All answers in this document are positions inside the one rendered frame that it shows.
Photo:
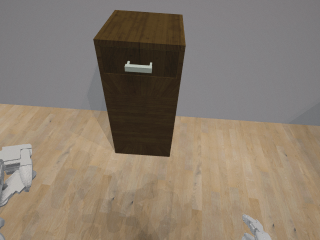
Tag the handle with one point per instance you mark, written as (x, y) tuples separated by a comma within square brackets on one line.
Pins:
[(138, 68)]

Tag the right robot hand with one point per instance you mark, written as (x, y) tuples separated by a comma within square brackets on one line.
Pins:
[(256, 229)]

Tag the drawer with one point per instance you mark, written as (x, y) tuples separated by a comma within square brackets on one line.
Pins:
[(164, 61)]

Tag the left robot hand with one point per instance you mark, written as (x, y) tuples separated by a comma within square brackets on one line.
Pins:
[(15, 161)]

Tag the cabinet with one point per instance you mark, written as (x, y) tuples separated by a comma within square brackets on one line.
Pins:
[(141, 108)]

